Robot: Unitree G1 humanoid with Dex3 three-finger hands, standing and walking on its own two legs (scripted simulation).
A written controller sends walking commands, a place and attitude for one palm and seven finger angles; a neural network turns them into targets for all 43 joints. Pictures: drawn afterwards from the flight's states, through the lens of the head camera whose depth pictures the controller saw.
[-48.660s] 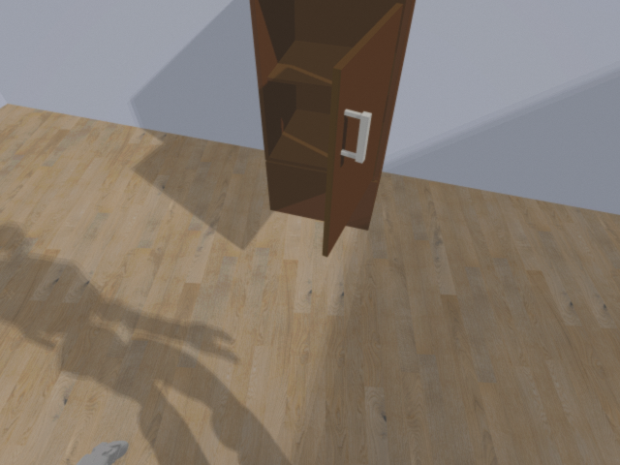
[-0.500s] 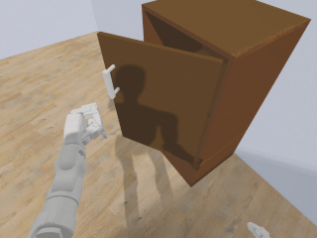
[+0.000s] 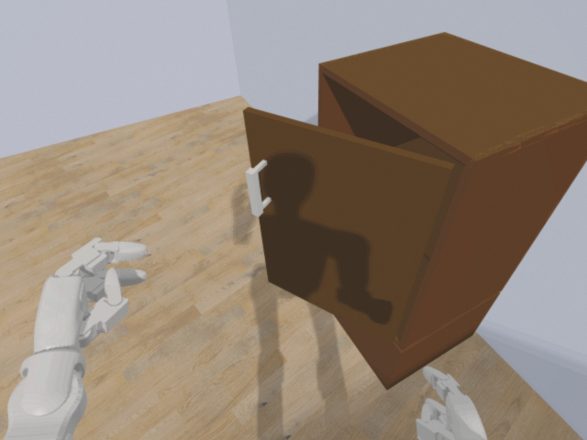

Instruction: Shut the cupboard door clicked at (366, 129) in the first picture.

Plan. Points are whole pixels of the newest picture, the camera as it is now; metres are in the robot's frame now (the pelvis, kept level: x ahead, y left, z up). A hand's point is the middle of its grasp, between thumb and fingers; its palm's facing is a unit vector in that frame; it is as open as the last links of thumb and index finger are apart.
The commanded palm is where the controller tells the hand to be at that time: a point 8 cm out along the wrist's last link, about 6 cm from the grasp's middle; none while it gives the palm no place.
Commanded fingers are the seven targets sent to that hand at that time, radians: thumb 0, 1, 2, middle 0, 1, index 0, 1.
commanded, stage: draw the hand back to the body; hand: left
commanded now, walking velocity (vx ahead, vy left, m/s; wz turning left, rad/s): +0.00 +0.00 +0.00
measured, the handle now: (259, 188) +0.64 +0.16 -0.03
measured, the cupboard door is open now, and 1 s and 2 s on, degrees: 30 30 30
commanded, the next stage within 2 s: step back with the hand held close in 0.56 s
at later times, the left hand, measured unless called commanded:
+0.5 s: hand (77, 327) +0.18 +0.25 +0.15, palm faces +0.46 -0.80 -0.39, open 7.4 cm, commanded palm +0.13 +0.28 +0.18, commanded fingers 0.00 0.90 0.90 -0.20 -0.30 -0.20 -0.30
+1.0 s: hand (70, 323) +0.19 +0.26 +0.15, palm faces +0.37 -0.78 -0.51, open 7.4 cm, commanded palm +0.13 +0.30 +0.18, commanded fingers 0.00 0.90 0.90 -0.20 -0.30 -0.20 -0.30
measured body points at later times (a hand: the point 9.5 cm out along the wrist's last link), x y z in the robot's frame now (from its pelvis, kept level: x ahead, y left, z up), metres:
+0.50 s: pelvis -0.01 -0.02 +0.00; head -0.03 -0.04 +0.45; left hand +0.15 +0.29 +0.17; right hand +0.18 -0.24 -0.09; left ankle -0.01 +0.09 -0.74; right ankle -0.03 -0.13 -0.74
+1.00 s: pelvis -0.01 +0.00 +0.00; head +0.00 -0.03 +0.45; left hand +0.16 +0.30 +0.18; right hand +0.16 -0.25 -0.10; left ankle -0.01 +0.09 -0.74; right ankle -0.03 -0.13 -0.74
